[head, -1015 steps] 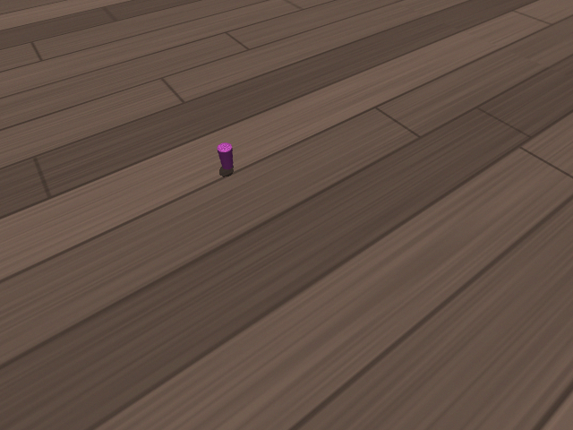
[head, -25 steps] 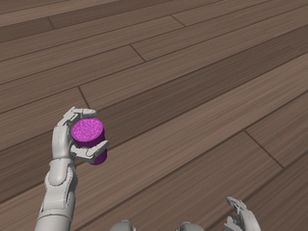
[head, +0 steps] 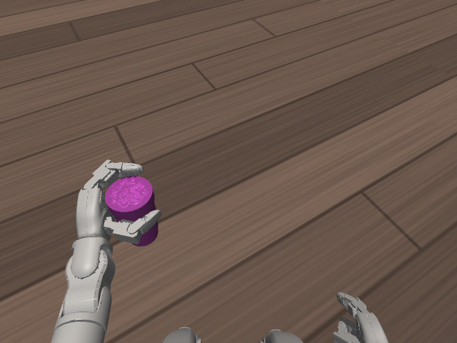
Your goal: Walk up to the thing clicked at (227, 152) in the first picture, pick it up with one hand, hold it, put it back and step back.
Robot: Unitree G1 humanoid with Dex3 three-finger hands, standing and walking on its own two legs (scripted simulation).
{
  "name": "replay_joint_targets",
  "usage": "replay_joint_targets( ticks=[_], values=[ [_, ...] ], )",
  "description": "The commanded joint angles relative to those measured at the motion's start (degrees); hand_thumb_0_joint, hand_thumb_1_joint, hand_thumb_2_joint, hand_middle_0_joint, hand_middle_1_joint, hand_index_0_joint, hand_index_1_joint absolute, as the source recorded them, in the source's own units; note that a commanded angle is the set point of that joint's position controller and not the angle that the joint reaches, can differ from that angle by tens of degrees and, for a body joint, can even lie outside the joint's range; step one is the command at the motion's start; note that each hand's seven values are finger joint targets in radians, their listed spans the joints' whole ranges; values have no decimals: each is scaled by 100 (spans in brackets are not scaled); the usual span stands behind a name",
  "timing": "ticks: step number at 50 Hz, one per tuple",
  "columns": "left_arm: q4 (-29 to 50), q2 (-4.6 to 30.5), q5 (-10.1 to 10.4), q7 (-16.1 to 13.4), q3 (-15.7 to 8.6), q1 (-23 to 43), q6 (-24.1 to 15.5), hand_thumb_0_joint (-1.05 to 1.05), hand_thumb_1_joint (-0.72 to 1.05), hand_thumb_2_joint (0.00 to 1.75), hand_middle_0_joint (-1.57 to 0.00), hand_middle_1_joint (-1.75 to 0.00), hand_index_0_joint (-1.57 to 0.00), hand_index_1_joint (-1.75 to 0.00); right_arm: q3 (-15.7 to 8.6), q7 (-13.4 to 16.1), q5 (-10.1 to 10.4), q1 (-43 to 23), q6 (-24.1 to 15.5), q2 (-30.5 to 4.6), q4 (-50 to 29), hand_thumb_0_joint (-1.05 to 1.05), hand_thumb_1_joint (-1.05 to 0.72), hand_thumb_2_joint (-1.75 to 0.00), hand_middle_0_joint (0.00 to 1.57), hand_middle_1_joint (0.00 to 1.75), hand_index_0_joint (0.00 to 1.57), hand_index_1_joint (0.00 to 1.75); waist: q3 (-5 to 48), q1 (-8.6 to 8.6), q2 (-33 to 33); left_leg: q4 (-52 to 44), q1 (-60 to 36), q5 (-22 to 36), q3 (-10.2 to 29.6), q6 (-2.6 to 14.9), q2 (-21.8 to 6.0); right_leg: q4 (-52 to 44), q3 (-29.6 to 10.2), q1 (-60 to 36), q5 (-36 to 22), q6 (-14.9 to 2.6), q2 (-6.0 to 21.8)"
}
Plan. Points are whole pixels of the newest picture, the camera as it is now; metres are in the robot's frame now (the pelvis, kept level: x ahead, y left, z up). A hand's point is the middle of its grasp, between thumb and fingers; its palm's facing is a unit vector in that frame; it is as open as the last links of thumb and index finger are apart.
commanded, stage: hold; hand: left
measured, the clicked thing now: (136, 215) +0.32 +0.17 +0.02
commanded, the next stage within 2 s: crouch in 1.56 s
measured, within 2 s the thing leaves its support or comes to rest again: neither
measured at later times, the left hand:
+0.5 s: hand (133, 203) +0.33 +0.17 +0.06, palm faces +0.12 -0.99 +0.01, open 10.1 cm
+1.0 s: hand (133, 204) +0.32 +0.17 +0.06, palm faces +0.11 -0.99 +0.00, open 10.1 cm
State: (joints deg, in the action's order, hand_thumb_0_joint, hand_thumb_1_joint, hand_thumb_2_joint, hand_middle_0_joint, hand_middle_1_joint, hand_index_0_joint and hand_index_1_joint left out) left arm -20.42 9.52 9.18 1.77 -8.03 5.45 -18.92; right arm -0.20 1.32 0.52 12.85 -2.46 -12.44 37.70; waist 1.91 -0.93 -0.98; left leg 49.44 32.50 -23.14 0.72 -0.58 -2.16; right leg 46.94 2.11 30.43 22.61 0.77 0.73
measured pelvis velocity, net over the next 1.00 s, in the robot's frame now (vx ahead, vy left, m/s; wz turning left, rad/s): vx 0.00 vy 0.00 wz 0.00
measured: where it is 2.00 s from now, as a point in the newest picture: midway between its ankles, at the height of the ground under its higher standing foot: outside the picture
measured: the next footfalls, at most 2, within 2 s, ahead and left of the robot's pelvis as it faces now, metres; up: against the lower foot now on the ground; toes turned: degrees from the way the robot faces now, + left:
none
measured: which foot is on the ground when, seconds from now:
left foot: down 0.00-1.00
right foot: down 0.00-1.00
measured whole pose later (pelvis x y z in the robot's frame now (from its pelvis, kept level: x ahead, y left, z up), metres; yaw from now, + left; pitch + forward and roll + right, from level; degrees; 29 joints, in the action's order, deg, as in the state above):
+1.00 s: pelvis +0.00 +0.00 +0.00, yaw +0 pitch +6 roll -2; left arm -22.3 9.5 8.9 2.0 -8.0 6.4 -19.8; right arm -0.3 1.3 0.5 12.8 -2.2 -12.5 37.8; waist 2.2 -1.0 -1.0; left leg 49.4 32.5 -22.9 0.8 -0.5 -2.1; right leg 46.7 2.1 30.3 22.3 0.8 0.7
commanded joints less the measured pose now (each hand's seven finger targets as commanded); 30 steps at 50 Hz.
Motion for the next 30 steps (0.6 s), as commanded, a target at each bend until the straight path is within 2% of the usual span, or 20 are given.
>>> replay_joint_targets(
  ticks=[1, 3, 5, 6, 8, 9, 10, 12, 13, 14, 15, 17, 19, 22, 24, 25, 26, 28, 29, 30],
  values=[
    [1444, 669, 71, 6, -159, 1560, -436, 0, 12, 111, -115, -127, -115, -128, -291, 42, -16, -166, -291, -759, -719, 0, -91, -90, 20, 30, 20, 30, 1753, -55, -98, -697, -973, 1348, -38, 49, 135, -607, 5, -652, -1555, -102, -126],
    [1433, 698, 103, -29, -252, 1551, -426, 0, 15, 111, -115, -126, -115, -127, -293, 43, -10, -164, -280, -776, -717, 0, -90, -90, 20, 30, 20, 30, 1725, -33, 84, -705, -899, 1363, -24, 61, 127, -631, 22, -769, -1591, -92, -128],
    [1210, 607, 107, -38, -228, 1511, -422, 0, 16, 112, -115, -128, -116, -128, -278, 27, -9, -179, -275, -757, -701, 0, -90, -90, 20, 30, 20, 30, 1438, -62, 117, -696, -774, 1342, -25, 64, 123, -604, 27, -628, -1568, -94, -127],
    [1121, 716, 79, -50, -328, 1525, -433, 0, 14, 112, -116, -128, -116, -129, -290, 24, -19, -222, -260, -751, -681, 0, -91, -90, 20, 30, 20, 30, 1370, -56, 122, -687, -656, 1254, -18, 71, 126, -605, 29, -566, -1473, -94, -127],
    [1063, 614, 52, -13, -198, 1438, -429, 0, 16, 113, -116, -128, -117, -129, -307, 4, -12, -193, -243, -759, -685, 0, -91, -90, 20, 30, 20, 30, 1337, -44, 53, -728, -688, 1241, -15, 62, 126, -599, 36, -525, -1429, -107, -124],
    [1035, 646, 60, -11, -260, 1406, -434, 0, 18, 113, -117, -129, -118, -130, -312, 1, -15, -220, -234, -773, -730, 0, -91, -90, 20, 30, 20, 30, 1339, -35, 78, -746, -672, 1165, -15, 65, 127, -614, 34, -532, -1365, -106, -123],
    [1226, 668, 44, 10, -201, 1446, -459, 0, 17, 114, -117, -130, -118, -130, -304, 0, -9, -227, -236, -765, -760, 0, -90, -90, 20, 30, 20, 30, 1426, 11, -16, -773, -748, 1168, -35, 50, 139, -623, 25, -620, -1353, -114, -113],
    [1306, 765, 61, 7, -297, 1487, -456, 0, 17, 113, -118, -129, -119, -129, -300, 8, -8, -203, -210, -758, -781, 0, -91, -90, 20, 30, 20, 30, 1704, 16, -9, -712, -854, 1374, -60, 60, 165, -651, -6, -818, -1601, -89, -100],
    [1325, 683, 81, 33, -216, 1467, -458, 0, 17, 113, -118, -129, -118, -130, -302, 6, -4, -184, -214, -769, -777, 0, -90, -90, 20, 30, 20, 30, 1721, -25, 50, -705, -875, 1469, -50, 63, 151, -623, 0, -838, -1702, -90, -107],
    [1348, 808, 88, 22, -348, 1557, -472, 0, 15, 113, -118, -129, -119, -130, -292, 12, -3, -209, -212, -764, -770, 0, -91, -90, 20, 30, 20, 30, 1606, 6, -57, -711, -850, 1395, -63, 59, 155, -635, -15, -744, -1624, -94, -105],
    [1447, 740, 96, 42, -243, 1664, -496, 0, 15, 112, -117, -129, -118, -129, -296, 9, -20, -130, -227, -760, -731, 0, -91, -90, 20, 30, 20, 30, 1839, -68, -90, -688, -973, 1542, -29, 52, 141, -588, 7, -827, -1739, -97, -119],
    [1201, 605, 90, 31, -144, 1555, -462, 0, 14, 113, -117, -129, -118, -130, -293, 11, -7, -162, -230, -761, -722, 0, -91, -90, 20, 30, 20, 30, 1488, -96, -1, -734, -878, 1428, -8, 53, 117, -592, 35, -619, -1602, -105, -130],
    [1005, 603, 104, 45, -201, 1476, -456, 0, 16, 114, -118, -130, -119, -130, -304, 4, -11, -213, -237, -763, -718, 0, -91, -90, 20, 30, 20, 30, 1313, -105, 74, -757, -727, 1215, 20, 58, 106, -602, 65, -520, -1385, -104, -135],
    [1109, 577, 85, 63, -131, 1405, -471, 0, 15, 113, -118, -130, -119, -130, -302, 12, -15, -220, -235, -758, -772, 0, -90, -90, 20, 30, 20, 30, 1515, -53, 89, -704, -819, 1276, -51, 76, 144, -665, 7, -626, -1503, -93, -108],
    [1473, 720, 94, 54, -209, 1746, -525, 0, 15, 115, -118, -130, -118, -131, -312, 9, -22, -167, -229, -782, -750, 0, -90, -90, 20, 30, 20, 30, 1721, -69, -33, -735, -928, 1295, -18, 61, 139, -628, 17, -699, -1506, -104, -120],
    [1444, 794, 65, 28, -259, 1707, -513, 0, 14, 114, -118, -130, -119, -131, -300, 10, -16, -187, -225, -765, -753, 0, -91, -90, 20, 30, 20, 30, 1664, 3, -170, -790, -890, 1207, -14, 44, 144, -629, 40, -678, -1377, -124, -123],
    [1272, 651, 72, 27, -149, 1604, -504, 0, 13, 113, -117, -130, -118, -130, -303, 5, -13, -194, -237, -789, -749, 0, -91, -90, 20, 30, 20, 30, 1535, -60, -74, -809, -912, 1174, 8, 41, 121, -605, 57, -591, -1337, -127, -144],
    [1212, 659, 73, -9, -220, 1617, -525, 0, 18, 114, -117, -129, -118, -130, -296, -3, -11, -250, -239, -759, -761, 0, -90, -90, 20, 30, 20, 30, 1411, -38, -67, -847, -790, 1011, 27, 33, 113, -615, 82, -536, -1159, -132, -151],
    [1062, 720, 87, -36, -353, 1451, -498, 0, 18, 114, -117, -129, -118, -129, -294, 7, -9, -264, -237, -757, -755, 0, -90, -90, 20, 30, 20, 30, 1378, -10, 52, -836, -710, 959, 26, 49, 114, -639, 80, -551, -1111, -125, -145],
    [1029, 584, 90, -28, -220, 1408, -475, 0, 18, 115, -118, -130, -118, -131, -296, 1, 2, -257, -232, -763, -774, 0, -90, -90, 20, 30, 20, 30, 1323, -32, 139, -845, -666, 895, 18, 59, 116, -663, 74, -551, -1075, -124, -139]
  ],
)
